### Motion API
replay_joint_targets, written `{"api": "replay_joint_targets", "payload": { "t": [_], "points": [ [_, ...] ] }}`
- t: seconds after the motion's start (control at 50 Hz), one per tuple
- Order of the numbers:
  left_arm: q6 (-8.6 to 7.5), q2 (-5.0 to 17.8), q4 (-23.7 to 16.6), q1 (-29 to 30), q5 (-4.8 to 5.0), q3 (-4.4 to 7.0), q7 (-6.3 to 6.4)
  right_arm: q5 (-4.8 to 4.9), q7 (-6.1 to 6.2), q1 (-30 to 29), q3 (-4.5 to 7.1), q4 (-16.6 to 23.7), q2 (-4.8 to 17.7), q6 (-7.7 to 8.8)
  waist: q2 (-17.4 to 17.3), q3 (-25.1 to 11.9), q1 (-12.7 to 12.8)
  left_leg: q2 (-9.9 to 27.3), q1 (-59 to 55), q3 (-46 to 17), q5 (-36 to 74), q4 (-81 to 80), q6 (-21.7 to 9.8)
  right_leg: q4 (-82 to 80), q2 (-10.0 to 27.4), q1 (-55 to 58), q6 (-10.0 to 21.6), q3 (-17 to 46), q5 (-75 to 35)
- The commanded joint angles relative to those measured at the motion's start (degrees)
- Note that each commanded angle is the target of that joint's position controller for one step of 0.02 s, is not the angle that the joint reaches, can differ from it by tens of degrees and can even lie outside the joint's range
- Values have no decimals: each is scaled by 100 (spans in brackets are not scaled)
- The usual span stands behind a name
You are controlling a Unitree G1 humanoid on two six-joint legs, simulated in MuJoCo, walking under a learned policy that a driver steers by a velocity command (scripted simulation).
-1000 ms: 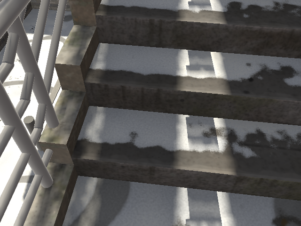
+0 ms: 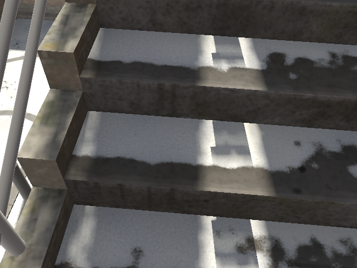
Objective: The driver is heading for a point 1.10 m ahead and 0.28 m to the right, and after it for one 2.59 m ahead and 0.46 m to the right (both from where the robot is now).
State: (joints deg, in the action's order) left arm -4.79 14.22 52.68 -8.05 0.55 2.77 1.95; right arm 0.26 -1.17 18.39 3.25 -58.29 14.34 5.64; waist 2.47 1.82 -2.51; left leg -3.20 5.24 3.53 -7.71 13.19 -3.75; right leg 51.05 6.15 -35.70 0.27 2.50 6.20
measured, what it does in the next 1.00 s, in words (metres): climbs: right foot, then left foot 0.17 m higher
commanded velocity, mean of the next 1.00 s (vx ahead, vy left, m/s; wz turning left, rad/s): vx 0.50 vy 0.00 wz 0.00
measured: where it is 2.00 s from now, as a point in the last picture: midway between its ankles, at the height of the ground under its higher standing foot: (229, 101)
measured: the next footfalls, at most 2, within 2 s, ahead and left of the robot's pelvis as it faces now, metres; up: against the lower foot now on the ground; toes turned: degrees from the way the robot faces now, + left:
right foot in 0.20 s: +0.20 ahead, -0.15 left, +0.00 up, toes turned -1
left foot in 0.66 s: +0.46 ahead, +0.04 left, +0.17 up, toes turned +6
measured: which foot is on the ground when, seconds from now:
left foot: down 0.00-0.20, up 0.22-0.64, down 0.66-1.00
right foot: up 0.00-0.18, down 0.20-0.68, up 0.70-1.00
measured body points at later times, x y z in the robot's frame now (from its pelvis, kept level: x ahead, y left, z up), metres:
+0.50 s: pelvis +0.21 -0.07 -0.01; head +0.24 -0.09 +0.44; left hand +0.03 +0.12 -0.13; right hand +0.38 -0.22 -0.14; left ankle +0.29 +0.07 -0.42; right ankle +0.16 -0.14 -0.75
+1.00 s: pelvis +0.45 -0.07 +0.15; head +0.44 -0.05 +0.60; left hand +0.64 +0.08 +0.04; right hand +0.33 -0.25 +0.00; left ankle +0.42 +0.03 -0.58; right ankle +0.52 -0.23 -0.24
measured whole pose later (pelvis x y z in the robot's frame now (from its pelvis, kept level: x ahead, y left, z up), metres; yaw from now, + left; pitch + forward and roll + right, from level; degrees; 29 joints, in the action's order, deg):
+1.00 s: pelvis +0.45 -0.07 +0.15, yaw -1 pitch +3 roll +0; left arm -2.0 4.5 44.1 -7.1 0.7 -3.8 1.2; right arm -2.5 -2.1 30.8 -2.7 -66.9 5.2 2.9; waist 2.0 -5.7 -3.1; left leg 2.2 14.4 6.3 -19.7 31.6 -1.2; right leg 126.4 -1.4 -77.3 5.3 8.1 5.9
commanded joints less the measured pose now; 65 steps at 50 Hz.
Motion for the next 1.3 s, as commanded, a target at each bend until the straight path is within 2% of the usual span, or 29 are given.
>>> {"api": "replay_joint_targets", "payload": {
  "t": [0.02,0.1,0.18,0.2,0.22,0.24,0.28,0.38,0.5,0.56,0.6,0.64,0.66,0.68,0.7,0.72,0.76,0.78,0.82,0.9,0.98,1.1,1.14,1.18,1.22,1.24,1.26,1.28,1.3],
  "points": [
    [181,82,-36,-413,8,-51,-33,4,62,-170,140,271,708,-21,-1046,-29,162,1483,858,-657,703,-634,-1027,-45,-110,805,-34,-416,-263],
    [249,91,-354,45,13,-86,-50,94,146,14,112,194,754,-87,-846,265,182,1907,-55,-1012,1286,-378,-1013,-268,-177,272,161,-422,554],
    [56,409,81,-1622,-106,215,-164,155,294,-454,-17,312,789,-48,-938,-822,1158,1208,85,-267,4713,2227,-473,-2248,-795,2920,536,-786,-682],
    [21,651,398,-2572,-84,322,-111,154,219,-880,-68,451,716,-6,-391,-705,1576,828,1159,-196,3196,3826,-203,-3179,-514,3900,633,-263,-914],
    [43,1184,498,-2448,-77,310,-98,-133,129,-443,-290,575,-84,114,1427,-507,884,157,3144,77,-1975,6386,138,-2760,974,4598,986,1580,-3614],
    [-12,881,500,-2748,-178,182,-141,50,28,545,-266,147,-178,215,958,-1018,721,-151,3785,-1213,-2355,7934,88,-2672,1527,4763,1748,2630,-4153],
    [118,419,712,-2324,-38,96,-255,327,29,-250,-156,552,191,147,464,-169,583,352,5342,-738,-1799,8759,-10,-3816,1511,4108,1839,2636,1317],
    [232,-123,1127,-2166,-247,-273,-291,125,36,-669,-538,1003,-840,-208,360,383,241,587,6739,-483,-1213,11470,-8,-3929,931,2366,1352,1418,1110],
    [338,-158,1162,-2387,-84,-475,-81,-44,51,-2285,-905,2229,-922,-95,-95,497,318,887,7238,36,-159,9531,290,-4116,335,1403,954,485,1051],
    [195,185,1357,-2937,161,-404,167,-58,100,-3221,-1029,2777,-793,-80,112,-29,614,893,4442,1105,-578,6884,185,-5667,514,1070,1142,381,-1171],
    [47,471,1458,-3253,88,-433,113,141,118,-2549,-855,2700,-494,40,1188,-1191,-12,-28,2542,1495,-1544,6310,-124,-4433,581,2416,1207,-13,-7456],
    [161,970,1345,-2689,-30,-283,73,151,-26,-1106,-554,2280,120,17,2002,-1756,-1046,-193,2536,860,-1883,4642,-427,-2562,808,4677,1076,-172,-10421],
    [169,989,1095,-2260,-170,-207,114,23,-54,-30,-395,1828,460,-29,1767,-2179,-1296,139,1374,-485,-1991,4061,-677,-1292,779,4253,1111,-124,-10091],
    [32,286,905,-2540,-119,-261,-34,-173,12,871,-166,1215,993,-180,-801,-2778,-1207,1476,-545,-3407,-2638,2611,-1590,590,-104,1752,946,-17,-7934],
    [-82,18,872,-2015,-312,-202,-329,-368,236,1436,-119,715,1075,-406,-2408,-2744,-1217,2407,-849,-6380,-2752,87,-2294,3732,-1490,378,735,750,-216],
    [-181,-371,473,-1705,-101,-128,-430,-192,239,1133,-167,408,595,-351,-1822,-1657,-774,2588,-30,-6166,-3525,19,-1774,5783,-1478,-777,897,1796,538],
    [-74,-828,-607,-439,-13,-343,-385,-55,-34,259,-465,-83,-621,-180,-539,299,59,2101,1862,-3512,-2901,629,-945,7027,-1205,-2234,1246,1022,849],
    [30,-957,-628,-667,-9,-395,-332,-98,-159,97,-570,-253,-1081,-129,-320,271,381,1724,1988,-2482,-2169,789,-561,7323,-1077,-2463,1351,962,680],
    [71,-1296,-686,-996,97,-640,-322,-251,-321,-226,-530,-353,-1043,-203,-171,250,768,1379,2202,-1218,-1176,899,-215,7131,-935,-2845,1377,981,148],
    [223,-951,-586,-909,-37,-662,-117,-442,-244,21,-558,-308,-477,-125,-498,-21,718,1367,2866,-466,-841,474,-636,6627,-924,-2922,634,213,-1181],
    [318,-1074,-1125,79,41,-723,-34,-203,-19,1298,-545,-666,-429,-210,-1009,469,171,1737,1098,-1147,-1053,307,-604,8183,-671,-5236,408,544,308],
    [154,-1065,-2195,1929,-62,-984,-337,30,484,1993,-381,-582,-46,-248,-960,55,-205,2296,66,-1273,-1069,-1301,-683,5063,502,-4607,114,-456,476],
    [169,-1103,-2146,1985,-27,-948,-473,62,528,1829,-325,-525,-51,-308,-906,-81,-72,2050,44,-574,380,-1352,-481,3538,410,-2845,218,-874,1220],
    [91,-721,-1918,1247,17,-710,-470,-39,396,1853,-274,-464,350,-296,-1380,-652,382,1866,300,-10,5410,-424,-545,2748,-564,-253,513,-1775,2196],
    [76,130,-1507,-188,100,-286,-414,-181,266,1414,-151,-358,836,-248,-2165,-1253,1298,1728,-572,-23,8418,1352,-322,992,-781,962,926,-963,2049],
    [87,863,-1189,-1342,-61,-39,-436,-169,218,1440,-231,-69,287,-124,-593,-2038,1455,1226,1339,-161,7314,3424,-36,111,372,3030,1616,1504,1366],
    [251,1504,-550,-2516,-80,163,-282,-148,46,1387,-326,-82,-355,90,1855,-2893,1472,49,2707,-654,258,5480,149,-3168,1347,4299,2091,4716,2649],
    [216,1151,-372,-2500,-280,64,-199,-37,-141,1254,-191,-126,-442,182,1311,-2798,1289,-257,3390,-1921,-343,8008,136,-3972,1644,3928,1797,5895,3363],
    [149,571,-253,-1871,-152,-83,-242,38,-198,457,-196,358,-673,137,951,-1651,882,-1,4155,-1890,4,8920,-105,-3692,1539,2889,1283,5019,3557]
  ]
}}
Keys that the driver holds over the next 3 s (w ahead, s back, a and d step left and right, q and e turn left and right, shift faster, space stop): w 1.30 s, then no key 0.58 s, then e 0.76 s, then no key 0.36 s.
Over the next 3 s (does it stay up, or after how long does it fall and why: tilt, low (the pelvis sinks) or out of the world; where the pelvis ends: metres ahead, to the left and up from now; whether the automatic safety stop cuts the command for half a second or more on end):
stays up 1.01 -0.17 0.47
